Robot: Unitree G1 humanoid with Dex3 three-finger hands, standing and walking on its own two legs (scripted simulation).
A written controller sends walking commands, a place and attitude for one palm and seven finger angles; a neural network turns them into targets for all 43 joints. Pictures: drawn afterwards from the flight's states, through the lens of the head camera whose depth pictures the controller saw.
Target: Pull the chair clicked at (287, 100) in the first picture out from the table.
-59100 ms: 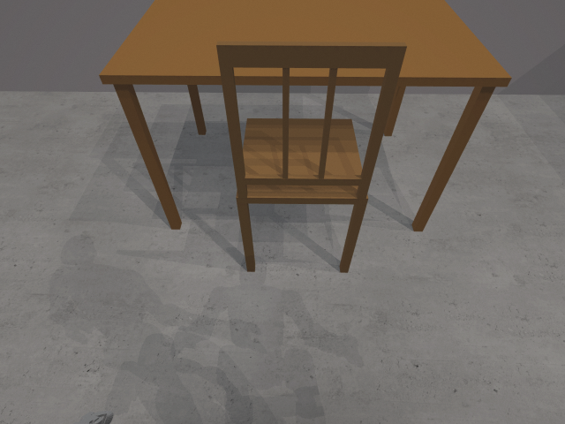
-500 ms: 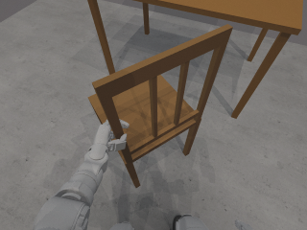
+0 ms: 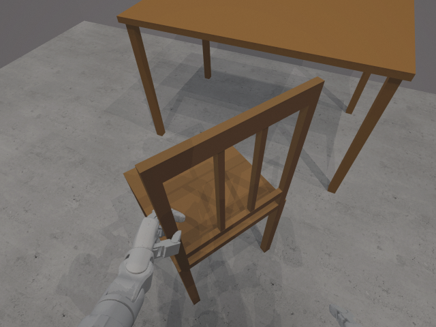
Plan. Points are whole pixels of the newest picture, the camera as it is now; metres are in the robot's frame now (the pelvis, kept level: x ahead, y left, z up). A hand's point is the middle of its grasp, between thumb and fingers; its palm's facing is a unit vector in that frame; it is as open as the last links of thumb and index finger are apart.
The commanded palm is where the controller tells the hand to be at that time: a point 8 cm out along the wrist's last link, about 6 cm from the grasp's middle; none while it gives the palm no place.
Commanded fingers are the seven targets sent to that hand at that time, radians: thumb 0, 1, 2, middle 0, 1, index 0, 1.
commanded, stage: stop walking, hand still on the chair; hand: left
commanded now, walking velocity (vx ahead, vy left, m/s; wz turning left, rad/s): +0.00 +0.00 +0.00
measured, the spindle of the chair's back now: (220, 196) +0.41 +0.01 -0.06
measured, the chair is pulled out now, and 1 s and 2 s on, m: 0.51 0.51 0.51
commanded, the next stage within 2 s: open the thumb and straighten the fingers in 0.40 s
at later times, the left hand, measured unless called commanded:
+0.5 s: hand (174, 242) +0.29 +0.11 -0.06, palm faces -0.06 -0.98 -0.21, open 5.8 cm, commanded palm +0.27 +0.16 -0.04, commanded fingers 0.00 0.78 0.84 -0.50 -1.45 -0.50 -1.45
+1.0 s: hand (167, 238) +0.30 +0.12 -0.06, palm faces -0.07 -0.98 -0.19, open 14.2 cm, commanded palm +0.28 +0.18 -0.04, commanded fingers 0.00 -0.55 0.20 -0.10 -0.29 -0.10 -0.29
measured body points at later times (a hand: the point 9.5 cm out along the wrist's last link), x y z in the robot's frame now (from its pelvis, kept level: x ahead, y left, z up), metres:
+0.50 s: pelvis +0.02 +0.00 +0.00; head +0.04 -0.01 +0.45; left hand +0.29 +0.16 -0.04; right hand +0.15 -0.25 -0.11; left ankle -0.03 +0.14 -0.74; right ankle +0.05 -0.12 -0.74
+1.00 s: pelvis +0.01 +0.01 -0.02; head +0.06 -0.01 +0.42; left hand +0.30 +0.18 -0.05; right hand +0.16 -0.24 -0.13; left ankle -0.03 +0.14 -0.74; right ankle +0.05 -0.12 -0.74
